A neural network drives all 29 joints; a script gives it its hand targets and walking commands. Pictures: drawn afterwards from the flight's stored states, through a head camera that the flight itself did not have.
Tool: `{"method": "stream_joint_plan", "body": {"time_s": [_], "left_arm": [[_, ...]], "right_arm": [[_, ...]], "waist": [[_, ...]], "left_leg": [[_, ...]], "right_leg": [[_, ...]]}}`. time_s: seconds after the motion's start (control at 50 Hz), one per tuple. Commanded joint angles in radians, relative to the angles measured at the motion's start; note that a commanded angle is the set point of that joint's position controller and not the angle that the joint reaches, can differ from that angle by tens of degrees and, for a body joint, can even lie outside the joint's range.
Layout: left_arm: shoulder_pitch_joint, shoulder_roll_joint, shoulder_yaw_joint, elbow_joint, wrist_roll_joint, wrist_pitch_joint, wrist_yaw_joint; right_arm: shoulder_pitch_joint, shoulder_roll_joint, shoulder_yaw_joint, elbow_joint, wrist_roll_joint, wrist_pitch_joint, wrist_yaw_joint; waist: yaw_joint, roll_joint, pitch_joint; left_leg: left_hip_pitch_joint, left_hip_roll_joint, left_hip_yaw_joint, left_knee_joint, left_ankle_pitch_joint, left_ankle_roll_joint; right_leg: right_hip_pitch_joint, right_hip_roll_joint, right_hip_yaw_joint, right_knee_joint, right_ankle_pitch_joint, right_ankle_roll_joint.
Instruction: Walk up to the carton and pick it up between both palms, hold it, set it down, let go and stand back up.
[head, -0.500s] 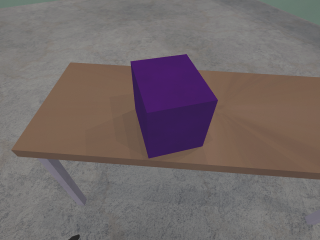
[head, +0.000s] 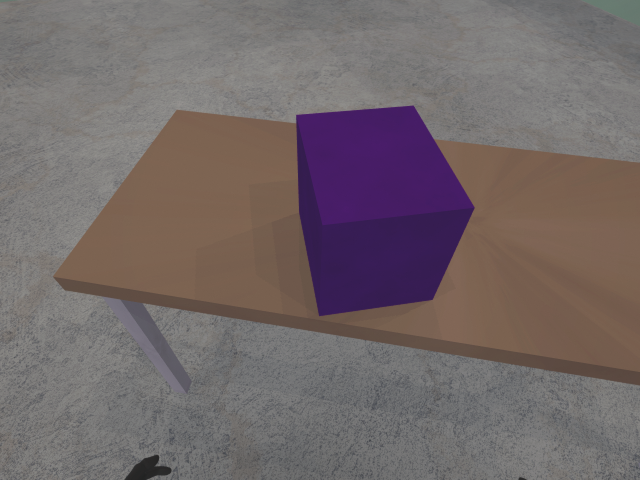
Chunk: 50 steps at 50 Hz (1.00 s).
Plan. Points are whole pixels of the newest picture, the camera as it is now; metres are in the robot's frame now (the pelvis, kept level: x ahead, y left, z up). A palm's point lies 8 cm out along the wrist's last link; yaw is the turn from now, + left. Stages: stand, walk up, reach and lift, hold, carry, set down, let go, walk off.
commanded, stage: walk up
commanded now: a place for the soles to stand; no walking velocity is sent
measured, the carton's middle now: (366, 210) +0.52 -0.04 +0.01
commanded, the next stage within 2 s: none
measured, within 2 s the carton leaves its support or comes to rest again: neither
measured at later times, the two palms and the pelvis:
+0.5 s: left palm out of the picture +0.08 +0.27 -0.11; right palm out of the picture +0.10 -0.26 -0.09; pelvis +0.00 -0.01 +0.00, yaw +1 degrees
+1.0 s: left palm out of the picture +0.05 +0.27 -0.11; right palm out of the picture +0.09 -0.27 -0.10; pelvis -0.02 -0.01 -0.01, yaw +3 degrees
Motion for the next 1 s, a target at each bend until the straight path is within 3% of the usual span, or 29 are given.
{"method": "stream_joint_plan", "body": {"time_s": [0.0,0.22,0.38,0.46,0.58,0.62,0.7,0.74,0.82,0.88,0.92,0.96,0.98], "left_arm": [[-0.007,0.155,0.044,-0.099,0.001,-0.022,0.007],[-0.016,0.171,0.047,-0.101,0.000,-0.018,0.007],[-0.007,0.166,0.048,-0.106,0.001,-0.014,0.005],[0.010,0.177,0.056,-0.114,0.002,-0.015,0.009],[0.001,0.188,0.059,-0.124,0.000,-0.009,0.010],[-0.008,0.185,0.060,-0.129,0.000,-0.005,0.009],[0.012,0.164,0.057,-0.139,0.003,-0.001,0.004],[0.032,0.162,0.058,-0.137,0.007,-0.008,0.005],[0.063,0.179,0.063,-0.126,0.006,-0.029,0.009],[0.071,0.202,0.064,-0.114,0.004,-0.034,0.016],[0.040,0.202,0.061,-0.121,0.006,-0.030,0.018],[0.014,0.194,0.051,-0.126,0.001,-0.024,0.013],[0.010,0.187,0.047,-0.127,-0.005,-0.020,0.008]], "right_arm": [[0.020,-0.170,-0.054,-0.108,0.001,-0.026,-0.011],[0.014,-0.172,-0.058,-0.122,0.001,-0.019,-0.013],[-0.007,-0.190,-0.063,-0.126,0.001,-0.019,-0.013],[-0.019,-0.182,-0.056,-0.136,0.001,-0.017,-0.013],[0.000,-0.174,-0.058,-0.143,0.000,-0.011,-0.011],[0.001,-0.184,-0.062,-0.146,0.000,-0.013,-0.010],[-0.028,-0.220,-0.068,-0.143,-0.004,-0.018,-0.010],[-0.047,-0.217,-0.064,-0.141,-0.004,-0.016,-0.010],[-0.049,-0.183,-0.052,-0.138,-0.003,-0.013,-0.007],[-0.018,-0.153,-0.050,-0.135,-0.005,-0.009,-0.003],[0.010,-0.146,-0.055,-0.135,-0.013,-0.007,-0.003],[0.016,-0.152,-0.059,-0.144,-0.011,-0.013,-0.003],[0.006,-0.167,-0.063,-0.149,-0.006,-0.017,-0.003]], "waist": [[0.006,0.052,-0.058],[-0.002,0.024,-0.058],[0.009,0.050,-0.045],[0.005,0.029,-0.043],[-0.006,-0.009,-0.048],[-0.009,0.004,-0.033],[0.010,0.095,-0.009],[0.019,0.109,0.002],[0.021,0.077,-0.028],[0.009,-0.006,-0.051],[-0.009,-0.049,-0.033],[-0.024,-0.057,-0.016],[-0.024,-0.029,-0.012]], "left_leg": [[-0.173,0.106,-0.164,-0.150,0.179,0.050],[-0.136,0.082,-0.116,-0.083,0.188,0.042],[-0.184,0.101,-0.187,-0.140,0.144,0.062],[-0.168,0.080,-0.128,-0.086,0.196,0.052],[-0.105,0.058,-0.052,-0.017,0.135,0.037],[-0.119,0.072,-0.087,-0.056,0.126,0.049],[-0.244,0.130,-0.277,-0.220,0.023,0.100],[-0.281,0.133,-0.305,-0.258,-0.029,0.103],[-0.246,0.084,-0.177,-0.165,0.031,0.055],[-0.144,0.024,0.003,0.034,0.056,0.015],[-0.081,0.034,0.050,0.095,-0.031,0.008],[-0.004,0.061,0.013,0.010,-0.006,0.023],[-0.006,0.083,-0.044,-0.068,0.053,0.039]], "right_leg": [[0.179,-0.131,0.201,-0.094,0.118,-0.042],[0.150,-0.169,0.193,-0.120,0.105,-0.065],[0.171,-0.131,0.187,-0.085,0.062,-0.044],[0.172,-0.162,0.195,-0.110,0.088,-0.060],[0.101,-0.222,0.197,-0.160,0.003,-0.094],[0.088,-0.195,0.180,-0.136,-0.034,-0.077],[0.149,-0.083,0.176,-0.029,-0.058,-0.017],[0.175,-0.067,0.192,-0.035,-0.058,-0.010],[0.195,-0.139,0.237,-0.131,-0.062,-0.045],[0.133,-0.277,0.285,-0.248,-0.081,-0.115],[0.054,-0.337,0.275,-0.268,-0.044,-0.156],[-0.039,-0.305,0.213,-0.239,-0.046,-0.119],[-0.050,-0.247,0.169,-0.200,-0.089,-0.077]]}}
